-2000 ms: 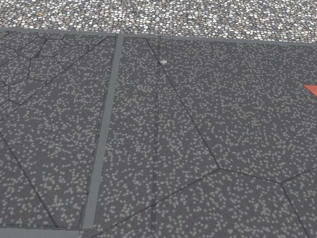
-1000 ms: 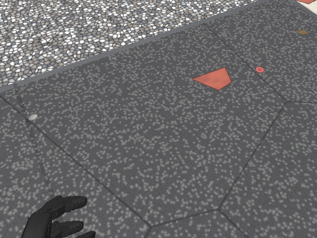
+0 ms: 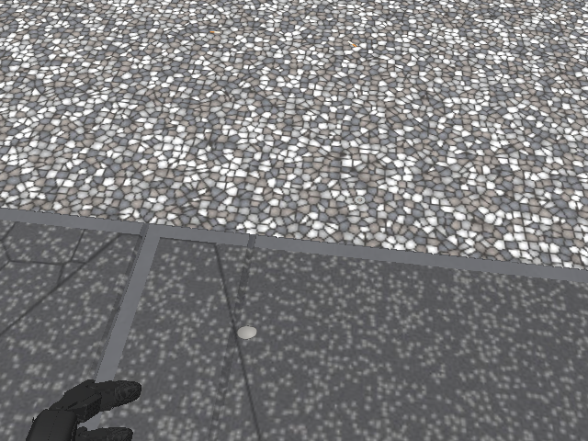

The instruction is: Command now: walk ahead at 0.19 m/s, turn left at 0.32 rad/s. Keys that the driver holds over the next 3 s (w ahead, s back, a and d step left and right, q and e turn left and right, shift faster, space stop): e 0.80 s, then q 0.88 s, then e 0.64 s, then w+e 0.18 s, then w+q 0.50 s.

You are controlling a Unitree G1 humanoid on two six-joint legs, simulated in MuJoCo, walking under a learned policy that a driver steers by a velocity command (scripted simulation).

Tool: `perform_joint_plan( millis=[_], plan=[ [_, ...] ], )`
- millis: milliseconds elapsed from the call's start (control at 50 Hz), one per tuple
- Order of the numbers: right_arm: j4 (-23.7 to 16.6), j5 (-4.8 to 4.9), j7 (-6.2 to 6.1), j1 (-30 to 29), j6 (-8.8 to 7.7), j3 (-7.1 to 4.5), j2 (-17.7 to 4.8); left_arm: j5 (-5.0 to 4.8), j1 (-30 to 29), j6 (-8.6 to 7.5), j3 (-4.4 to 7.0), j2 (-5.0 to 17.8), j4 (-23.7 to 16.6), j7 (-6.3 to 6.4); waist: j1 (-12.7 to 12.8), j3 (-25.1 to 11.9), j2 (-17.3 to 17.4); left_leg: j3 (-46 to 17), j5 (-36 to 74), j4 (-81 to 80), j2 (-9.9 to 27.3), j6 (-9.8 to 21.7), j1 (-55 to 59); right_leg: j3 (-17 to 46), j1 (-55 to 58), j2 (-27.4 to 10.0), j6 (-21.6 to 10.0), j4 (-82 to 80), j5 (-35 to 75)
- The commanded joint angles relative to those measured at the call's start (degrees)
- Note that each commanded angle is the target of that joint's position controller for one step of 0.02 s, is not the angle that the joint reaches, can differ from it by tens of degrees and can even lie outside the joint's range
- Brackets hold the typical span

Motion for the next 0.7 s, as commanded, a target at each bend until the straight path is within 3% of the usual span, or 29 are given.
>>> perform_joint_plan(
  millis=[20,40,60,80,100,120,140,180,220,320,360,380,400,420,440,460,480,500,520,580,640,700],
  plan=[
    [-4.5,-1.41,-0.19,4.6,-1.0,0.61,-0.4,2.62,10.7,-1.05,2.96,11.4,-2.0,0.58,4.0,-19.3,-7.1,-1.3,-1.7,28.4,1.1,-2.8,-15.4,18.6,37.0,-20.2,-12.8,3.3,42.6],
    [-2.6,-0.59,0.32,12.9,-1.07,0.83,-2.6,1.03,13.1,-0.22,2.47,8.5,0.4,-0.03,2.0,-25.9,-14.7,-2.2,-15.9,38.0,0.9,-5.1,-21.3,33.9,41.6,-27.0,-20.4,1.5,32.3],
    [-0.5,0.0,0.46,11.2,-0.18,-0.06,-6.4,-0.63,10.4,0.43,1.54,5.2,-0.3,-0.45,2.9,-21.4,-7.2,-3.2,-12.4,41.0,4.1,-6.7,-22.7,32.1,36.1,-23.6,-18.9,-1.3,15.3],
    [-1.5,-0.19,0.3,4.2,0.81,-0.42,-7.7,-0.94,7.5,1.18,0.84,3.7,-0.7,-0.69,4.0,-14.9,-3.3,0.6,-9.3,40.7,5.8,-7.8,-24.4,26.0,30.4,-19.4,-15.8,-2.9,5.3],
    [-2.4,-0.88,0.06,-0.1,1.67,-0.66,-7.7,-0.98,4.8,1.9,0.41,3.7,-0.8,-0.92,3.8,-10.1,-1.5,3.1,-7.0,37.5,7.2,-8.2,-24.8,23.0,24.0,-16.6,-14.1,-4.9,-0.7],
    [-3.4,-1.46,-0.12,-2.7,2.25,-0.77,-7.3,-1.13,2.8,2.58,0.48,4.3,-0.9,-0.83,3.1,-6.6,-1.9,4.2,-5.1,31.8,8.5,-8.2,-23.0,20.5,18.2,-14.1,-12.7,-6.5,-4.0],
    [-3.6,-1.39,-0.17,-3.0,2.44,-0.31,-5.4,-0.97,2.1,3.28,1.0,5.8,-0.7,-0.62,2.4,-4.9,-3.6,6.1,-4.6,24.7,8.4,-8.1,-19.0,17.1,13.6,-11.1,-10.9,-7.7,-4.5],
    [-3.3,-1.27,-0.78,-3.0,2.07,0.31,-3.0,-0.7,3.6,4.1,2.29,8.6,-0.5,-0.05,3.0,-6.0,-6.5,8.7,-4.9,17.5,6.2,-8.3,-14.9,15.2,13.3,-9.2,-11.5,-7.6,0.0],
    [-2.9,-1.12,-1.15,-3.4,1.9,0.27,-3.2,-1.22,4.8,4.62,2.91,9.6,-0.6,0.5,3.6,-9.0,-6.5,7.9,-0.9,13.6,5.7,-7.9,-13.0,17.3,15.4,-10.2,-12.5,-7.8,-3.0],
    [-3.8,-1.0,-0.51,-7.0,1.18,0.01,-3.5,-2.11,4.4,6.5,3.45,9.5,-1.1,1.65,4.2,-6.9,-6.5,7.0,5.4,5.4,5.3,-6.0,-10.4,21.7,12.0,-9.8,-11.8,-9.5,-18.7],
    [-3.3,-1.04,0.12,-5.6,0.28,-0.13,-3.1,-2.64,3.9,7.4,3.5,9.3,-1.3,2.25,2.8,-6.3,-6.3,8.4,11.0,-3.3,4.8,-4.5,-5.6,21.6,9.5,-8.2,-10.1,-7.8,-20.4],
    [-3.2,-1.23,0.27,-4.8,-0.1,-0.48,-4.0,-2.87,4.8,7.71,3.36,8.7,-1.2,2.53,2.3,-6.2,-5.3,7.9,13.1,-7.6,6.2,-3.1,-1.6,20.7,6.7,-6.5,-8.2,-6.0,-22.2],
    [-3.5,-2.11,-0.03,-3.0,-0.24,-1.25,-7.3,-2.58,5.9,7.69,2.77,6.9,-1.5,2.58,2.3,-6.9,-0.2,1.1,12.4,-11.1,14.8,0.0,3.5,17.5,1.2,-3.7,-5.2,0.4,-27.5],
    [-3.1,-3.38,-0.02,-3.9,0.1,-2.36,-11.7,-2.85,4.2,7.32,2.6,5.4,-3.7,2.54,3.7,-3.3,15.4,-10.8,14.5,-16.0,24.0,7.0,-0.2,4.6,-6.8,5.1,-1.9,11.8,-33.7],
    [-4.9,-4.54,0.03,-7.4,-0.31,-1.91,-9.9,-1.94,6.1,6.75,3.64,8.6,-3.0,2.5,3.7,-3.5,16.7,-15.6,22.6,-17.2,30.1,11.7,-3.0,3.3,-6.7,3.5,0.5,26.8,-39.1],
    [-6.1,-4.06,-0.35,-10.6,-0.69,-0.96,-6.9,-2.2,8.8,6.86,4.69,10.6,-1.4,2.28,5.3,-3.9,12.1,-11.5,28.2,-15.6,28.4,11.3,-3.3,4.6,-6.4,2.6,1.4,34.7,-37.1],
    [-6.7,-2.95,-0.5,-13.5,-0.93,-0.55,-5.6,-2.44,11.5,7.6,4.97,10.3,0.5,2.4,6.8,-3.7,9.1,-5.7,31.2,-13.9,25.0,8.8,-2.7,4.1,-6.6,2.3,2.6,38.5,-34.5],
    [-6.8,-1.89,-0.53,-14.5,-1.09,-0.37,-5.0,-2.24,12.5,8.33,4.89,9.5,1.1,2.64,6.7,-3.4,8.4,-2.5,33.6,-12.7,23.5,7.6,-0.8,3.8,-8.4,1.7,3.7,41.5,-31.7],
    [-6.6,-1.53,-0.59,-14.0,-0.98,-0.16,-4.8,-2.27,12.1,8.82,4.48,8.1,0.9,2.6,6.1,-3.1,8.2,0.1,37.1,-12.1,22.7,7.5,-0.2,3.2,-9.2,1.2,4.7,42.9,-30.3],
    [-5.7,-1.81,-0.93,-10.8,0.09,-0.64,-5.7,-2.94,7.2,9.11,3.37,5.9,-2.3,1.95,3.3,-3.1,10.2,4.5,38.0,-12.1,21.7,8.5,3.7,-0.4,-10.1,-0.6,6.6,35.9,-26.9],
    [-5.4,-1.67,-0.94,-10.0,0.93,-1.59,-8.1,-2.66,4.7,9.15,2.49,4.9,-4.6,0.91,1.8,-4.7,11.7,6.7,37.7,-11.5,23.1,8.9,4.2,-2.9,-4.3,-2.4,6.3,26.3,-27.8],
    [-5.1,-0.95,-0.29,-10.0,1.08,-2.34,-9.9,-2.65,5.2,9.35,2.87,6.3,-5.7,0.16,1.8,-5.3,12.9,8.0,38.3,-10.5,24.6,8.8,2.5,-6.0,2.0,-1.9,4.6,18.7,-27.7]
  ],
)
Next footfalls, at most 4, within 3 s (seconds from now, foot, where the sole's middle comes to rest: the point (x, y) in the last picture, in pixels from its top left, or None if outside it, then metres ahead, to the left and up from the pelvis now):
0.38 left None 0.14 0.11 -0.76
0.80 right None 0.07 -0.14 -0.76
1.30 left None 0.11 0.08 -0.76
1.80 right None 0.13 -0.15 -0.76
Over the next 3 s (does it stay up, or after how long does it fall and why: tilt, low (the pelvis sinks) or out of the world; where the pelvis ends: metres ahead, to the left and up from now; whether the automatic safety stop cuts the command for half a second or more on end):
stays up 0.31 -0.15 -0.01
